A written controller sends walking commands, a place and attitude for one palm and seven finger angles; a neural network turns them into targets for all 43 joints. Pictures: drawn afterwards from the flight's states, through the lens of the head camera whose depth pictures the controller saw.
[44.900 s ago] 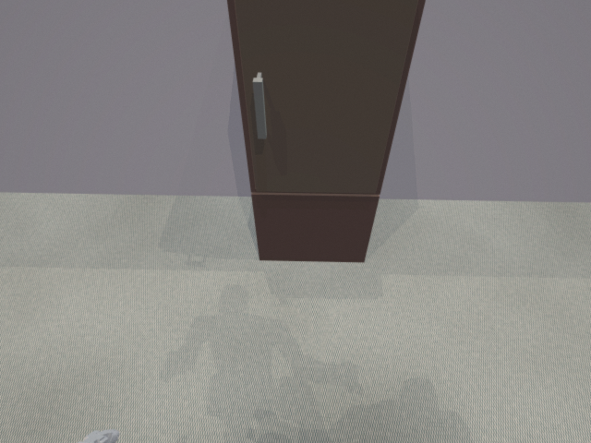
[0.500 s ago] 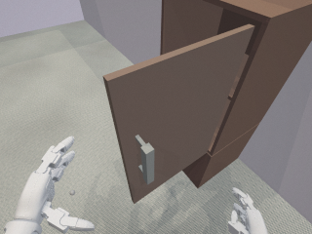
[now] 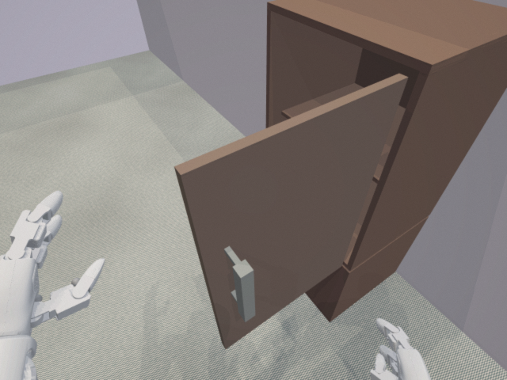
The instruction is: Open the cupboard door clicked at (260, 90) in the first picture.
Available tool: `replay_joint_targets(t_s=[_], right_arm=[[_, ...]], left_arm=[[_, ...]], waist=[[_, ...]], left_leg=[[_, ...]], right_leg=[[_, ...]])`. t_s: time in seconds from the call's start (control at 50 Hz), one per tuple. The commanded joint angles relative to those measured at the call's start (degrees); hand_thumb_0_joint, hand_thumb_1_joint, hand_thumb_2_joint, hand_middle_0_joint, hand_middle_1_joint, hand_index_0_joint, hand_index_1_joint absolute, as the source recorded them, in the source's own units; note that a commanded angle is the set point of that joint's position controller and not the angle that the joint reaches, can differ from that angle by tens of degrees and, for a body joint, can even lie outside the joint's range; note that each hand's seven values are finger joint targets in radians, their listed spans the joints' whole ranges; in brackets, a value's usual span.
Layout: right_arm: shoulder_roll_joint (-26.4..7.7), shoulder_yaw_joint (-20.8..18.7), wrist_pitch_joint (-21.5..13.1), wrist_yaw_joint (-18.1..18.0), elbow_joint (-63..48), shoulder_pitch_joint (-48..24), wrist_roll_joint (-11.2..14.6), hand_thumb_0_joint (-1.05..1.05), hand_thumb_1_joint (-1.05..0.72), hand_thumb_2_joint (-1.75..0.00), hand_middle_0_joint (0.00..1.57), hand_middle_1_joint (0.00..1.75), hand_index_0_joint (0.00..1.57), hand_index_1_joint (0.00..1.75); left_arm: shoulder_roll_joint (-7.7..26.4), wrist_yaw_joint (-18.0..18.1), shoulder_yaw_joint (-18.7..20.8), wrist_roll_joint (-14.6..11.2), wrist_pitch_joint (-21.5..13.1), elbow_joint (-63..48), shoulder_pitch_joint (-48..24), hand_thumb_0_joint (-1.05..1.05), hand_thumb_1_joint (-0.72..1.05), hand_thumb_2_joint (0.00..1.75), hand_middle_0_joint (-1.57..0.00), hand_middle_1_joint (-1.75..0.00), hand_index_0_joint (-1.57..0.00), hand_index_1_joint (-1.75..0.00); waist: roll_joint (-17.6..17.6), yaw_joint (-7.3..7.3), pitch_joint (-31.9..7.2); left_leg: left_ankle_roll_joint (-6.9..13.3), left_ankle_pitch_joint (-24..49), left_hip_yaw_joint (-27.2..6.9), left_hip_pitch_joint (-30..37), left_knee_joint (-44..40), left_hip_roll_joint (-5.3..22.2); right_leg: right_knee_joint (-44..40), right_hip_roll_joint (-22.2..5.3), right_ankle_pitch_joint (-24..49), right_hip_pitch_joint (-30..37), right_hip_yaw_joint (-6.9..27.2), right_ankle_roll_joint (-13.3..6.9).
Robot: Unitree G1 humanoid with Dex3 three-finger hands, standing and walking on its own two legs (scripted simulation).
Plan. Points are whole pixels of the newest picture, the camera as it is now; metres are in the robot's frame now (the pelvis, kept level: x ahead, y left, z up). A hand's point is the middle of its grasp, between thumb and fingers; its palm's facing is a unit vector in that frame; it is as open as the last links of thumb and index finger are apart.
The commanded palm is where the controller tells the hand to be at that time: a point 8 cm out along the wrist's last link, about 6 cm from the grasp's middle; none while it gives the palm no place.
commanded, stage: draw the hand back to the body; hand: left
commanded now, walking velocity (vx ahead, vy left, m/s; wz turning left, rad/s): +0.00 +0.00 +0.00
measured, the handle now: (238, 284) +0.28 +0.07 -0.01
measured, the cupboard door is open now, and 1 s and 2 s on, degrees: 91 91 91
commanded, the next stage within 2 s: step back with the hand held close in 0.48 s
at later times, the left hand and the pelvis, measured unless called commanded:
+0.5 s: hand (74, 276) +0.18 +0.24 +0.16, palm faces +0.43 -0.80 -0.42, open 7.4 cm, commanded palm +0.13 +0.28 +0.17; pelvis -0.01 -0.02 +0.01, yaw -1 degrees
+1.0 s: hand (56, 289) +0.16 +0.25 +0.16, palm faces +0.34 -0.78 -0.52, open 7.4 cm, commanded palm +0.10 +0.29 +0.18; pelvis -0.05 +0.00 +0.00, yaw -3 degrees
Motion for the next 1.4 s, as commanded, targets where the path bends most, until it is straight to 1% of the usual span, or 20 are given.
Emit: replay_joint_targets(t_s=[0.0, 0.08, 0.14, 0.22, 0.56, 0.58, 0.6, 0.62, 0.66, 0.68, 0.72, 0.84, 0.92, 1.02, 1.08, 1.14, 1.22, 1.26, 1.32, 1.38], right_arm=[[-6.13, -2.85, -2.90, -0.34, -8.27, -6.57, 0.33, 0.00, -0.90, -0.90, 0.20, 0.30, 0.20, 0.30], [-6.25, -3.00, -2.34, -0.15, -7.53, -7.42, 0.32, 0.00, -0.90, -0.90, 0.20, 0.30, 0.20, 0.30], [-6.27, -3.12, -1.83, 0.19, -7.37, -7.42, 0.40, 0.00, -0.90, -0.90, 0.20, 0.30, 0.20, 0.30], [-6.36, -3.39, -1.72, 0.38, -7.49, -7.91, 0.32, 0.00, -0.90, -0.90, 0.20, 0.30, 0.20, 0.30], [-5.77, -3.42, -2.84, 0.21, -6.57, -9.01, 0.39, 0.00, -0.90, -0.90, 0.20, 0.30, 0.20, 0.30], [-6.10, -3.32, -2.95, -0.04, -6.06, -9.45, 0.28, 0.00, -0.90, -0.90, 0.20, 0.30, 0.20, 0.30], [-6.92, -2.91, -1.67, -0.61, -8.72, -7.71, 0.89, 0.00, -0.90, -0.90, 0.20, 0.30, 0.20, 0.30], [-6.18, -3.16, -0.65, -0.68, -7.77, -7.44, 0.54, 0.00, -0.90, -0.90, 0.20, 0.30, 0.20, 0.30], [-6.64, -3.36, 0.62, -0.36, -8.64, -7.74, 0.25, 0.00, -0.90, -0.90, 0.20, 0.30, 0.20, 0.30], [-6.93, -3.48, 0.91, -0.53, -8.67, -7.95, 0.05, 0.00, -0.90, -0.90, 0.20, 0.30, 0.20, 0.30], [-7.21, -3.62, 1.44, -0.49, -9.63, -7.93, 0.19, 0.00, -0.90, -0.90, 0.20, 0.30, 0.20, 0.30], [-7.04, -4.69, 3.70, -0.75, -12.19, -7.97, 0.42, 0.00, -0.90, -0.90, 0.20, 0.30, 0.20, 0.30], [-7.02, -5.01, 4.20, -1.07, -12.94, -7.50, 0.43, 0.00, -0.90, -0.90, 0.20, 0.30, 0.20, 0.30], [-7.80, -5.43, 3.68, -2.20, -13.80, -6.41, -1.34, 0.00, -0.90, -0.90, 0.20, 0.30, 0.20, 0.30], [-7.94, -5.97, 3.27, -2.77, -13.10, -5.95, -1.96, 0.00, -0.90, -0.90, 0.20, 0.30, 0.20, 0.30], [-7.44, -6.11, 2.79, -2.88, -12.67, -3.85, -2.16, 0.00, -0.90, -0.90, 0.20, 0.30, 0.20, 0.30], [-7.08, -5.96, 2.24, -2.65, -12.09, -3.40, -0.88, 0.00, -0.90, -0.90, 0.20, 0.30, 0.20, 0.30], [-7.01, -5.54, 1.55, -2.11, -11.92, -3.81, 0.05, 0.00, -0.90, -0.90, 0.20, 0.30, 0.20, 0.30], [-6.74, -5.22, 0.43, -1.84, -11.56, -4.82, 0.34, 0.00, -0.90, -0.90, 0.20, 0.30, 0.20, 0.30], [-6.71, -5.56, -0.06, -1.15, -11.54, -5.20, 0.71, 0.00, -0.90, -0.90, 0.20, 0.30, 0.20, 0.30]], left_arm=[[10.48, 1.12, 9.68, -0.30, -4.37, -11.53, -5.10, 0.00, 0.76, 0.84, -0.19, -0.30, -0.19, -0.30], [11.70, 0.98, 11.66, -0.52, -4.69, -11.43, -8.32, 0.00, 0.90, 0.90, -0.20, -0.30, -0.20, -0.30], [8.93, 0.44, 9.36, -0.80, -4.47, -8.38, -6.86, 0.00, 0.90, 0.90, -0.20, -0.30, -0.20, -0.30], [10.28, 0.33, 10.00, -0.60, -4.84, -10.44, -7.41, 0.00, 0.90, 0.90, -0.20, -0.30, -0.20, -0.30], [10.57, 0.46, 10.18, -0.35, -5.62, -9.79, -8.52, 0.00, 0.90, 0.90, -0.20, -0.30, -0.20, -0.30], [13.08, 0.93, 11.71, -0.26, -5.91, -11.37, -14.78, 0.00, 0.90, 0.90, -0.20, -0.30, -0.20, -0.30], [18.85, 1.83, 18.94, 0.15, -8.46, -11.62, -19.20, 0.00, 0.90, 0.90, -0.20, -0.30, -0.20, -0.30], [13.86, 1.18, 15.66, 0.31, -8.51, -5.78, -11.84, 0.00, 0.90, 0.90, -0.20, -0.30, -0.20, -0.30], [11.46, 0.64, 13.05, 0.61, -8.93, -7.05, -7.23, 0.00, 0.90, 0.90, -0.20, -0.30, -0.20, -0.30], [11.66, 0.83, 13.16, 0.73, -9.43, -8.44, -7.00, 0.00, 0.90, 0.90, -0.20, -0.30, -0.20, -0.30], [11.84, 1.13, 13.19, 0.78, -9.55, -9.88, -4.33, 0.00, 0.90, 0.90, -0.20, -0.30, -0.20, -0.30], [14.69, 2.08, 17.04, 0.86, -9.13, -13.45, 0.04, 0.00, 0.90, 0.90, -0.20, -0.30, -0.20, -0.30], [14.95, 2.45, 17.94, 0.99, -9.49, -14.85, 0.37, 0.00, 0.90, 0.90, -0.20, -0.30, -0.20, -0.30], [12.56, 3.97, 16.99, 2.97, -10.09, -16.01, -0.96, 0.00, 0.90, 0.90, -0.20, -0.30, -0.20, -0.30], [12.43, 5.23, 17.28, 4.30, -10.31, -15.05, -3.88, 0.00, 0.90, 0.90, -0.20, -0.30, -0.20, -0.30], [11.69, 5.54, 16.58, 4.51, -11.16, -15.85, -5.72, 0.00, 0.90, 0.90, -0.20, -0.30, -0.20, -0.30], [12.37, 5.12, 16.69, 4.20, -11.79, -16.92, -9.34, 0.00, 0.90, 0.90, -0.20, -0.30, -0.20, -0.30], [12.57, 4.56, 16.87, 3.78, -12.46, -16.81, -9.86, 0.00, 0.90, 0.90, -0.20, -0.30, -0.20, -0.30], [12.45, 4.32, 17.94, 3.66, -13.30, -15.31, -8.27, 0.00, 0.90, 0.90, -0.20, -0.30, -0.20, -0.30], [12.91, 3.62, 18.51, 3.17, -13.34, -13.73, -7.36, 0.00, 0.90, 0.90, -0.20, -0.30, -0.20, -0.30]], waist=[[-0.07, 0.41, -3.61], [0.68, 0.46, -3.02], [-1.77, 0.17, -1.04], [-0.18, 0.54, -3.58], [-0.89, 0.45, -1.07], [0.15, 0.13, -1.52], [-5.02, -3.37, 3.89], [-8.51, -3.48, 1.51], [-5.55, -3.61, -2.15], [-1.76, -3.40, -3.39], [-0.49, -3.19, -6.89], [-3.14, -3.11, -9.68], [-2.57, -3.43, -7.87], [2.11, -3.85, -2.44], [2.92, -4.37, 0.06], [-0.93, -5.54, 0.00], [-5.24, -5.68, -0.19], [-1.84, -5.37, 0.42], [3.00, -4.37, -0.55], [-1.54, -4.18, 0.10]], left_leg=[[-4.03, 28.68, -2.47, -6.38, -6.36, 3.23], [-3.58, 28.13, -2.11, -5.61, -6.99, 3.07], [-3.04, 25.57, -1.99, -5.46, -7.73, 3.23], [-2.67, 26.05, -1.67, -4.28, -7.80, 2.96], [-1.56, 17.94, -1.35, -4.69, -8.88, 2.40], [-1.56, 16.67, -1.34, -4.47, -8.86, 2.17], [-1.12, 10.08, -2.51, -8.98, -7.40, 3.04], [-0.67, 8.71, -2.68, -7.71, -5.48, 2.59], [-0.59, 10.26, -1.58, -6.40, -4.07, 2.41], [-0.94, 12.62, -1.81, -7.10, -4.76, 2.65], [-1.22, 16.98, -2.20, -7.32, -5.62, 3.55], [-1.94, 25.52, -3.76, -12.38, -4.50, 4.95], [-1.27, 17.88, -4.91, -17.43, -4.48, 5.28], [1.61, 2.13, -8.85, -31.10, -9.32, 8.47], [3.80, -12.90, -10.41, -38.80, -10.07, 9.72], [3.43, -14.43, -9.79, -36.85, -5.33, 7.69], [2.73, -18.43, -8.16, -32.06, -0.90, 5.16], [3.22, -18.48, -9.43, -32.93, -4.18, 6.27], [5.12, -15.75, -13.31, -38.91, -10.12, 12.06], [4.22, -9.38, -10.19, -38.96, -5.01, 10.53]], right_leg=[[-2.23, 0.32, 12.57, 11.62, 2.13, -2.38], [-3.56, 0.40, 13.05, 12.29, 2.59, -2.50], [-4.34, 0.43, 11.33, 11.23, 2.19, -2.15], [-4.50, 0.31, 12.46, 12.79, 2.76, -2.17], [-6.69, 0.54, 8.03, 12.17, 3.83, -2.31], [-7.10, 0.34, 7.39, 12.23, 4.13, -2.52], [-9.30, -1.82, 10.00, 6.08, 11.30, -2.79], [-10.01, -3.36, 9.54, 5.37, 11.92, -2.89], [-9.50, -4.55, 10.85, 4.63, 12.32, -3.00], [-7.37, -4.85, 15.19, 6.18, 11.30, -3.44], [-3.67, -4.00, 19.99, 7.98, 9.91, -2.98], [3.80, -3.04, 29.44, 10.31, 8.55, -2.31], [5.44, -3.48, 25.42, 9.15, 9.73, -2.29], [12.32, -0.19, 13.64, 11.46, 8.03, -1.16], [15.99, 0.55, 5.32, 11.96, 8.23, -1.21], [14.59, -0.93, 8.27, 7.45, 11.39, -2.29], [7.85, -3.66, -0.11, 0.38, 15.91, -3.10], [9.84, -2.21, -1.98, 0.39, 14.07, -2.26], [21.10, 1.09, 5.60, 8.30, 8.29, -0.25], [18.72, -0.12, 11.11, 8.86, 10.69, -0.93]])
